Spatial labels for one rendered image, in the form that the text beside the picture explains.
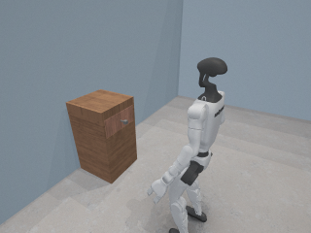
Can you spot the left robot upper arm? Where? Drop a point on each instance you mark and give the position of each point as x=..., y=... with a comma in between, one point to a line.
x=196, y=115

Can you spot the drawer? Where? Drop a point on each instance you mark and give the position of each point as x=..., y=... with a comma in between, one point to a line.
x=114, y=123

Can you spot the cabinet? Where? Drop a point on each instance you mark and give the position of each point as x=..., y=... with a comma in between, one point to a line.
x=105, y=158

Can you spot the humanoid robot head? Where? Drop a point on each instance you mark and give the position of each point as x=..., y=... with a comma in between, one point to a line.
x=210, y=67

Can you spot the right robot foot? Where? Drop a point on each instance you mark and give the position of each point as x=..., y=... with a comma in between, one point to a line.
x=191, y=212

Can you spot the robot left hand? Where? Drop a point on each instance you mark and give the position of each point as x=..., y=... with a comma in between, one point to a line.
x=159, y=188

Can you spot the left robot forearm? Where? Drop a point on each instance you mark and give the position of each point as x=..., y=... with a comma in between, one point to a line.
x=182, y=162

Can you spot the handle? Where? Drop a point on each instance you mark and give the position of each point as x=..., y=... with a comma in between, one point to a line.
x=124, y=121

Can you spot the right robot upper arm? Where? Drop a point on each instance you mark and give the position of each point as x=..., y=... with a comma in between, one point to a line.
x=223, y=114

